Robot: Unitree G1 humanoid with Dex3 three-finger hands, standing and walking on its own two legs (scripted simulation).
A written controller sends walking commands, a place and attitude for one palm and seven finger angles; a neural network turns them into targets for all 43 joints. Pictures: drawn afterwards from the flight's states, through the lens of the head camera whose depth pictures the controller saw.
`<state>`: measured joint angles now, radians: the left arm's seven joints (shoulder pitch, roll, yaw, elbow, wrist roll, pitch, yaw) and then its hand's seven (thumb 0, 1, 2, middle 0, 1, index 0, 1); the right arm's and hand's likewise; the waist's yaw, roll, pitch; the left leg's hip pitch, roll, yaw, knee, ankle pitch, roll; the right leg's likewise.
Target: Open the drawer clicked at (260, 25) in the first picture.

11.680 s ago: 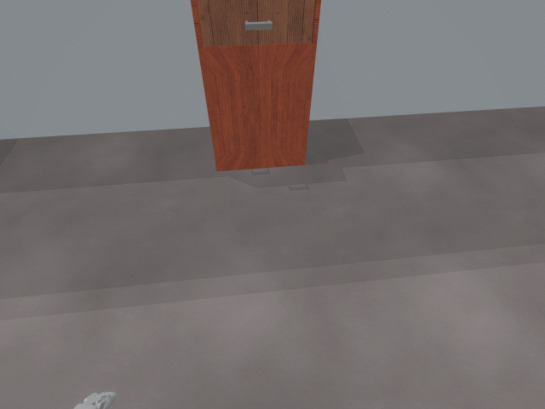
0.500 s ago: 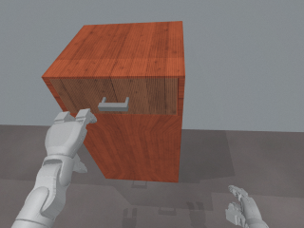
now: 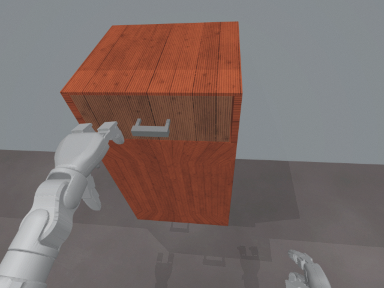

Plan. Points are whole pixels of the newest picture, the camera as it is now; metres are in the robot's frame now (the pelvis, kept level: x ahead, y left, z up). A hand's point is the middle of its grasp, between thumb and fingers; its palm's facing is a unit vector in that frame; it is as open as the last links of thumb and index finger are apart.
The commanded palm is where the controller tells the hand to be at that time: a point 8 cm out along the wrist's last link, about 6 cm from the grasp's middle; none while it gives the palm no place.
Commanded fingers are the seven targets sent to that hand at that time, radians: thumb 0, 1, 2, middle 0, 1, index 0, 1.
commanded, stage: raise the hand with hooked fingers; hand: left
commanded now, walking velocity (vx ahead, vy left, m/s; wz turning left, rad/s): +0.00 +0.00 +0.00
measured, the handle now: (151, 126) +0.53 +0.20 +0.00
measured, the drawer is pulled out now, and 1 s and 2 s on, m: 0.00 0.00 0.00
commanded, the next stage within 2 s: move the hooked fingers above the handle in 0.16 s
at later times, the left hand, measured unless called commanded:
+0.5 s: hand (113, 167) +0.31 +0.21 +0.09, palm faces -0.01 -0.05 -1.00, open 13.8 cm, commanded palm +0.30 +0.22 +0.16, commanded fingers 0.00 -0.50 0.30 -0.30 -1.20 -0.30 -1.20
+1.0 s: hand (126, 146) +0.38 +0.21 +0.08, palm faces +0.02 -0.05 -1.00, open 13.8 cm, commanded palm +0.36 +0.22 +0.14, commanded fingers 0.00 -0.50 0.30 -0.30 -1.20 -0.30 -1.20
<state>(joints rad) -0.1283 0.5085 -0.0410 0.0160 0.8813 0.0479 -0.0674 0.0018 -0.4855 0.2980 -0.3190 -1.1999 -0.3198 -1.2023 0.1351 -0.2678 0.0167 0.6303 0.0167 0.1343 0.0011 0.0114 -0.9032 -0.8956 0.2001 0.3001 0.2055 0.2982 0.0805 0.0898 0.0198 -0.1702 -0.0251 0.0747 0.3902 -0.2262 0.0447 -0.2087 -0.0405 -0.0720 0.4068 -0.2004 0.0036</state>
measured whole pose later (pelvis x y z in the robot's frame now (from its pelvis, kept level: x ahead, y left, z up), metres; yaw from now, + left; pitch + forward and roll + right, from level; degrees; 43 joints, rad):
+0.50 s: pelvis -0.01 -0.02 +0.00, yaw +1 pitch +0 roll +1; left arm -0.24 0.50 -0.09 0.19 0.91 -0.02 -0.02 0.00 -0.49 0.30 -0.32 -1.20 -0.32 -1.20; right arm 0.10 -0.26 0.02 0.65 0.02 0.10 -0.03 0.01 -0.90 -0.90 0.20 0.30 0.21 0.30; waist 0.07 0.08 0.02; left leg -0.19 -0.01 0.06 0.39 -0.20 0.02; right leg -0.24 -0.02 -0.09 0.42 -0.19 -0.03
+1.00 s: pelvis +0.00 -0.02 +0.00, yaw -1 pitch +5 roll +1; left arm -0.40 0.47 -0.07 0.42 0.96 -0.07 0.09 0.00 -0.49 0.30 -0.32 -1.20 -0.32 -1.20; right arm 0.20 -0.27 -0.03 0.68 0.03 0.10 -0.04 0.01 -0.90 -0.90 0.20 0.30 0.20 0.30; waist 0.04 0.06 -0.02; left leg -0.28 0.00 0.08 0.44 -0.24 0.02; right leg -0.33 -0.02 -0.07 0.48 -0.23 -0.02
